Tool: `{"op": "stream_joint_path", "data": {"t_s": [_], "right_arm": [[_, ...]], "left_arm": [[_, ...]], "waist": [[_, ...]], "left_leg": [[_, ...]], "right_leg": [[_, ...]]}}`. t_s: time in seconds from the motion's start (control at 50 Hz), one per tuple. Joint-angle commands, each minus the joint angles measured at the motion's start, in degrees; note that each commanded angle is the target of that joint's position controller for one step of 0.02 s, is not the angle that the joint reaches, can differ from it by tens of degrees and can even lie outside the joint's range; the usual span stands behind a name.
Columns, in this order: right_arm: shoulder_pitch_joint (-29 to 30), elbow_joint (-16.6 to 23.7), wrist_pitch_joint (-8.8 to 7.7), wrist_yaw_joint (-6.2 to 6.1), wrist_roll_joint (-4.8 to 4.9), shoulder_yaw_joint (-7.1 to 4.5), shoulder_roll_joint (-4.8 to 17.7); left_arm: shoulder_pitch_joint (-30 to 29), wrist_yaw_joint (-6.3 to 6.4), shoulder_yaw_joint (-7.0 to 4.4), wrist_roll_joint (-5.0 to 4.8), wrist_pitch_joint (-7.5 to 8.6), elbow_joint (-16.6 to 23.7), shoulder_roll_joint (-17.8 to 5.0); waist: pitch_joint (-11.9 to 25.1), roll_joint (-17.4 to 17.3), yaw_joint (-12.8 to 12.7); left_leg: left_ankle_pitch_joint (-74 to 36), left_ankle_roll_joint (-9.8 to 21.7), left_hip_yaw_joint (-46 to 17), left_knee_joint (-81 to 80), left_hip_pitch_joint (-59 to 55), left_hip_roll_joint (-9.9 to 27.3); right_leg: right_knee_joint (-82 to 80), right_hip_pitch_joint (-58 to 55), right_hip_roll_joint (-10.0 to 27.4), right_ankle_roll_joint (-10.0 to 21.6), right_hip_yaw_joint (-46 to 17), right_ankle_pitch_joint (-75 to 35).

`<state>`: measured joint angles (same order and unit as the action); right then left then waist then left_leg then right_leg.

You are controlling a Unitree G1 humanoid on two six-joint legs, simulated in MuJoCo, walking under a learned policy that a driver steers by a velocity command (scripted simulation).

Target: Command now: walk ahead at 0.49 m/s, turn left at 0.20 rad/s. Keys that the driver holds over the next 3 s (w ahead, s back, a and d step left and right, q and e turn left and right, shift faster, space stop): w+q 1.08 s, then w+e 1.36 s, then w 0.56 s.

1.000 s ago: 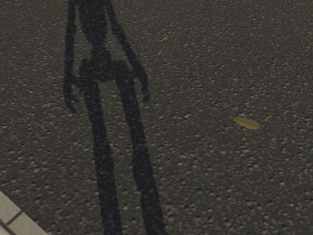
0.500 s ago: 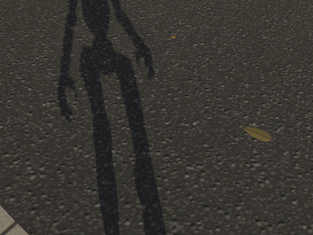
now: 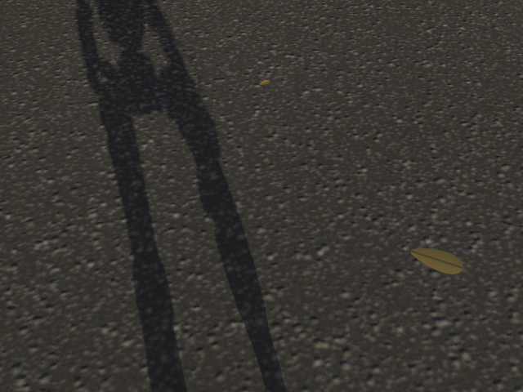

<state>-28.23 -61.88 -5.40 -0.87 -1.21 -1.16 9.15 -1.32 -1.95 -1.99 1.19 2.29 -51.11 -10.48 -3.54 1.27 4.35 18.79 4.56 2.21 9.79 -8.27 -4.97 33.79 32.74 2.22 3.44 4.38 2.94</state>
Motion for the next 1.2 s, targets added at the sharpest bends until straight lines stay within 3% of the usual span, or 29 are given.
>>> {"op": "stream_joint_path", "data": {"t_s": [0.02, 0.04, 0.06, 0.08, 0.1, 0.12, 0.16, 0.2, 0.28, 0.36, 0.42, 0.5, 0.54, 0.58, 0.6, 0.62, 0.64, 0.66, 0.7, 0.74, 0.78, 0.9, 1.04, 1.08, 1.12, 1.14, 1.16, 1.18, 1.2], "right_arm": [[-0.39, 1.53, -0.2, -0.52, -0.37, -1.73, 9.56], [0.36, 1.65, -0.08, -0.27, -0.29, -1.83, 10.11], [1.78, 2.35, -0.12, 0.0, 0.44, -1.71, 9.85], [-0.13, 4.79, -0.26, 0.49, 2.11, -0.58, 5.24], [-5.09, 4.23, 0.3, 0.21, 3.17, -1.09, 4.86], [-0.32, 4.62, 0.96, -0.19, 1.57, -2.33, 9.34], [5.19, 6.03, 1.21, 0.47, 0.91, -2.27, 6.43], [4.8, 6.35, 2.83, 1.47, -0.56, -2.5, 4.96], [10.31, 9.4, 4.64, 2.68, -0.71, -2.61, 3.96], [19.6, 13.3, 4.64, 3.65, -0.45, -2.17, 4.13], [26.02, 15.79, 4.47, 4.3, -0.52, -1.51, 3.78], [29.19, 17.81, 4.36, 4.55, -0.99, -1.85, 5.26], [25.78, 17.21, 4.46, 4.13, -1.18, -2.53, 6.59], [14.3, 14.0, 3.82, 3.43, -1.3, -3.98, 8.92], [5.59, 11.54, 3.42, 2.6, -2.06, -5.55, 12.74], [6.44, 12.43, 3.53, 1.92, -2.07, -7.11, 19.56], [4.17, 13.23, 4.41, 1.76, -0.54, -7.19, 20.13], [7.08, 12.6, 4.65, 1.2, -0.19, -6.71, 18.47], [12.45, 13.07, 3.86, 0.82, 0.48, -5.42, 13.33], [14.13, 13.58, 2.74, 0.67, 1.17, -4.52, 11.31], [12.11, 13.13, 1.7, 0.87, 1.58, -4.65, 12.6], [4.3, 12.53, 1.71, 1.03, 1.29, -4.82, 13.88], [-1.04, 12.53, 2.09, 0.11, 0.38, -4.8, 14.67], [0.83, 13.27, 2.06, -0.35, 0.25, -5.05, 15.71], [3.38, 13.5, 1.45, -0.2, 0.26, -4.98, 16.27], [3.63, 13.01, 1.08, 0.2, 0.4, -4.77, 15.98], [2.9, 13.98, 0.68, 0.58, 0.46, -3.94, 13.15], [-5.89, 14.36, 0.83, 0.92, 2.55, -3.24, 8.3], [-4.71, 13.43, 0.91, 0.62, 0.3, -3.31, 11.89]], "left_arm": [[2.25, 0.91, -1.53, -0.21, 1.64, 2.93, -5.44], [9.93, 1.51, -2.28, -0.2, 2.13, 0.64, -6.88], [19.55, 2.22, -3.23, 0.75, 2.82, -1.79, -9.14], [27.94, 3.0, -4.67, 2.63, 3.07, -2.31, -15.06], [26.23, 2.2, -5.07, 1.8, 2.17, -2.34, -15.68], [19.61, 1.79, -4.16, 0.6, 1.76, -0.86, -11.59], [13.11, 1.68, -2.48, 0.36, 2.58, -0.35, -5.71], [14.71, 2.38, -1.89, 0.1, 3.39, -2.01, -3.96], [18.81, 2.5, -2.26, -0.3, 4.93, -3.33, -5.62], [21.03, 2.5, -2.0, -0.08, 5.07, -3.88, -5.6], [23.42, 2.84, -2.2, -0.2, 5.0, -4.31, -7.25], [26.36, 3.59, -2.54, 0.05, 3.79, -5.22, -8.94], [25.92, 3.94, -3.0, 0.24, 2.91, -5.05, -10.72], [25.05, 3.73, -3.44, 0.18, 1.61, -4.27, -12.33], [24.23, 3.43, -3.3, 0.09, 1.41, -2.85, -11.92], [26.1, 2.19, -1.95, -0.67, 1.76, 1.48, -4.73], [18.98, 1.81, -2.82, -0.55, 2.55, 4.03, -9.34], [14.34, 1.53, -2.53, -0.97, 3.33, 5.58, -8.79], [15.93, 1.86, -2.37, -0.29, 3.68, 4.35, -8.43], [18.17, 1.72, -2.34, 1.47, 1.42, 4.16, -7.95], [17.11, 1.23, -2.15, 1.72, -0.1, 5.12, -7.04], [3.59, 0.88, -1.81, 1.32, -0.93, 10.49, -7.74], [-6.94, 0.22, -0.63, 0.55, 0.31, 15.74, -8.04], [-4.42, 0.4, -0.75, 0.3, 0.86, 15.95, -9.19], [6.4, 1.17, -1.57, 0.39, 1.48, 12.4, -10.97], [14.58, 1.81, -2.14, 0.48, 2.05, 9.93, -11.83], [23.16, 2.66, -2.89, 1.55, 2.5, 8.81, -14.72], [26.71, 2.55, -4.58, 2.47, 2.08, 7.66, -21.39], [23.14, 1.68, -4.04, 0.33, 1.26, 7.41, -17.32]], "waist": [[0.25, -5.96, -5.11], [4.48, -5.65, -8.18], [9.76, -4.5, -12.44], [18.89, 3.47, -13.2], [24.04, 10.47, -9.96], [15.25, 1.59, -8.02], [3.56, -0.71, -5.55], [1.24, 1.66, -3.3], [0.01, 1.89, -2.61], [-2.1, 2.14, -3.67], [-2.58, 2.31, -5.39], [-2.24, 2.78, -5.77], [0.54, 4.53, -3.81], [7.18, 3.85, 1.01], [12.27, -0.42, 5.06], [16.34, -14.36, 0.57], [18.96, -7.44, 3.07], [10.72, -4.23, 1.83], [3.94, 0.71, -2.95], [4.73, -0.16, -5.71], [4.39, -0.65, -6.19], [1.33, -3.71, -1.62], [0.33, -5.56, 1.8], [0.6, -6.38, -0.22], [4.9, -6.35, -4.62], [8.99, -4.41, -8.67], [15.4, -1.17, -11.72], [22.65, 14.72, -8.04], [18.47, 9.29, -6.48]], "left_leg": [[-57.75, 5.35, -7.0, 10.44, 1.21, 16.55], [-60.02, 4.58, -6.54, 18.95, 2.47, 15.2], [-50.57, 3.71, -5.51, 30.73, 11.1, 13.1], [-25.17, 1.94, -2.74, 49.74, 26.59, 7.77], [9.93, 1.22, -2.79, 64.7, 39.25, 0.52], [5.04, 1.89, -5.87, 66.97, 42.75, 5.28], [-1.38, 1.81, -5.68, 61.7, 41.15, 9.11], [-2.66, 1.06, -5.19, 59.0, 38.14, 10.5], [-8.26, -0.07, -3.63, 56.01, 43.77, 11.69], [-16.87, -0.95, -1.07, 43.46, 46.29, 11.44], [-20.18, -0.23, 2.86, 33.05, 43.46, 10.07], [-14.02, 2.63, 5.87, 27.12, 41.81, 7.43], [-7.53, 4.88, 7.83, 26.37, 36.39, 3.69], [-5.07, 7.7, 7.6, 21.69, 23.05, -0.26], [-3.01, 10.31, -0.27, 17.67, 9.29, 3.9], [-2.34, 18.4, -29.86, 14.84, -8.47, 21.83], [-2.86, 20.5, -45.08, 6.78, -9.83, 24.92], [-7.12, 18.49, -35.1, 5.89, -4.77, 23.73], [-20.76, 13.93, -24.34, 4.88, 8.22, 18.41], [-28.04, 12.76, -19.25, 4.01, 13.65, 14.91], [-30.68, 12.54, -17.31, 3.26, 15.44, 13.06], [-28.06, 9.36, -18.75, 1.93, 12.14, 11.14], [-35.41, 8.61, -22.25, 6.98, 4.43, 12.04], [-38.24, 6.92, -23.42, 9.14, 5.34, 12.53], [-51.3, 4.37, -20.35, 16.33, 7.37, 11.56], [-52.47, 3.15, -17.23, 26.22, 8.73, 8.94], [-38.37, 2.22, -14.97, 40.81, 16.31, 6.15], [2.67, -0.87, -9.44, 60.82, 33.44, -4.82], [9.08, -0.06, -11.75, 66.3, 40.15, -2.73]], "right_leg": [[-3.2, -7.56, -3.79, 2.28, 0.96, 5.77], [-6.02, -16.81, -5.16, 3.34, 1.32, 5.73], [-8.42, -31.84, -1.13, 4.97, -2.28, 3.29], [-9.64, -48.85, 15.49, 8.7, -21.56, 11.46], [-16.63, -53.94, 24.78, 13.94, -42.21, 13.0], [-18.3, -45.26, 21.88, 11.98, -35.59, 17.44], [-23.07, -29.82, 16.91, 8.13, -20.86, 12.19], [-24.67, -23.8, 13.72, 5.64, -12.43, 6.51], [-26.55, -24.1, 13.0, 5.44, -4.31, -1.19], [-26.58, -25.11, 10.64, 4.73, 3.14, -7.29], [-26.12, -27.97, 11.24, 4.23, 6.58, -11.82], [-20.8, -37.03, 13.42, 3.59, 9.6, -25.39], [-12.45, -39.83, 13.86, 3.03, 11.22, -41.75], [6.23, -37.48, 13.64, 2.37, 11.94, -42.54], [22.5, -27.01, 12.23, 0.44, 12.32, -28.2], [43.55, -0.38, 1.77, -3.16, 10.66, 24.12], [50.45, 7.91, -2.67, -3.63, -2.91, 27.85], [48.51, 12.72, 1.17, -2.85, -5.44, 21.12], [38.34, 6.4, 4.57, -2.83, -5.65, 15.28], [34.0, 0.31, 5.18, -4.31, -6.06, 15.15], [30.29, 0.39, 4.91, -5.61, -5.09, 14.3], [16.6, 8.52, 3.65, -6.93, -4.41, 2.16], [3.47, 8.05, -0.48, -5.06, -4.29, -0.51], [-0.99, 1.34, -1.52, -3.7, -5.02, 1.21], [-3.85, -13.96, -4.39, -1.03, -2.54, 3.77], [-7.37, -23.82, -4.16, 0.58, -1.98, 1.52], [-7.33, -36.25, 5.19, 3.27, -11.91, 9.32], [-12.25, -50.08, 20.61, 12.67, -41.88, 10.96], [-17.83, -45.3, 20.09, 13.57, -51.75, 16.77]]}}
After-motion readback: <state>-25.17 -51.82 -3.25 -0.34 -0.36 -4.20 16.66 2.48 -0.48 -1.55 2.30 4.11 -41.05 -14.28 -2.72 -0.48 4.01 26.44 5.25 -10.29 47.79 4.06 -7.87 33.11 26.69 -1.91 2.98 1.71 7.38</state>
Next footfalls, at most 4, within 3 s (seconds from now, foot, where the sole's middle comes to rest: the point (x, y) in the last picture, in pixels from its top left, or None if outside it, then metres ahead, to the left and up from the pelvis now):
0.06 right None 0.22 -0.10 -0.77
0.60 left None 0.45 0.14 -0.77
1.16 right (188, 263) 0.83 0.17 -0.77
1.64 left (89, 249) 0.90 0.46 -0.77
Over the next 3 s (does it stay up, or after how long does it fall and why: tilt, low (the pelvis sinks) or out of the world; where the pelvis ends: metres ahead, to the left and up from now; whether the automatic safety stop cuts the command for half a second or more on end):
stays up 1.52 0.41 0.01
